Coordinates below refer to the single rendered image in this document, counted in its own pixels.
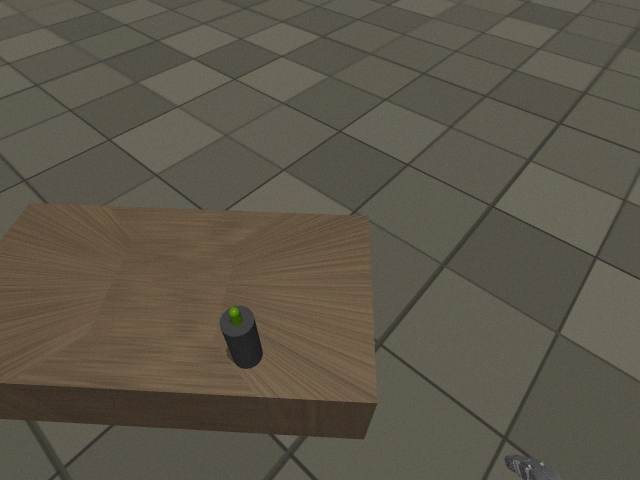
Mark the right robot hand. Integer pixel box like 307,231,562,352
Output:
504,455,562,480

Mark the bottle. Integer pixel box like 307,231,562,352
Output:
220,306,263,369

